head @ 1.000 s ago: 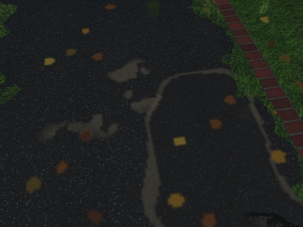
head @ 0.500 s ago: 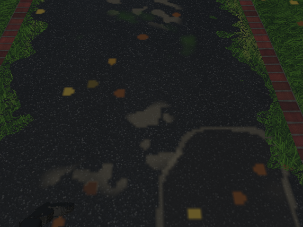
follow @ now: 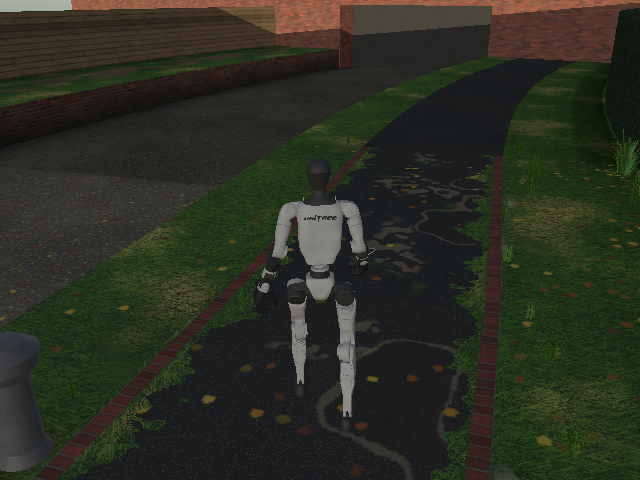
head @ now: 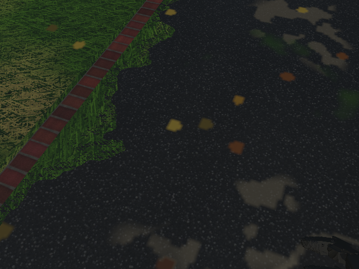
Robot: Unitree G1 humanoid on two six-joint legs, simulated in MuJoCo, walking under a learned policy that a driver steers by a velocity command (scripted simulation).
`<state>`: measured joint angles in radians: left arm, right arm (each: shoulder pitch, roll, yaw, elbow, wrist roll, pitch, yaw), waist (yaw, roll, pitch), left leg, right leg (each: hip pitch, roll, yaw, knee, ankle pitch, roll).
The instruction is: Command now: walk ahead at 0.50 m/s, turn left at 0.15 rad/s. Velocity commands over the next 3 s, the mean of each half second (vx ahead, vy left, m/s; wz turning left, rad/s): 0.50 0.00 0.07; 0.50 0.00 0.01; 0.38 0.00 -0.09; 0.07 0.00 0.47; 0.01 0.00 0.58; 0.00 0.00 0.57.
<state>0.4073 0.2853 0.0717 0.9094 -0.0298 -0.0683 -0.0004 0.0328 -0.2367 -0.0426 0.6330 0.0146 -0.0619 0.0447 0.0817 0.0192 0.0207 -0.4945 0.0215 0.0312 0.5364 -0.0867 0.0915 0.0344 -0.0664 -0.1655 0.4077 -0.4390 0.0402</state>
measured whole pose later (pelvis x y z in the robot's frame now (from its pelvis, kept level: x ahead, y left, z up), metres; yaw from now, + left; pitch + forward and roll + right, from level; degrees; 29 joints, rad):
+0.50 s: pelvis +0.27 -0.02 +0.00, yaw +0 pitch +3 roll +2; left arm 0.05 0.25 0.03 0.74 -0.01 -0.09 -0.05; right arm 0.40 -0.28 -0.07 0.86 0.02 -0.06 0.00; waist -0.08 -0.04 0.00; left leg 0.05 -0.02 0.04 0.30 -0.39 0.00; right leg -0.54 -0.05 -0.01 0.52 -0.03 -0.05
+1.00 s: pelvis +0.53 -0.03 +0.02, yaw +0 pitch +2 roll -2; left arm 0.36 0.27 0.06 0.90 -0.02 -0.07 0.00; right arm 0.06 -0.25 -0.04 0.76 0.02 -0.07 0.03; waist 0.08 0.03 0.01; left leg -0.59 0.08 -0.01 0.55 0.02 0.02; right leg 0.03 0.04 -0.05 0.23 -0.30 -0.02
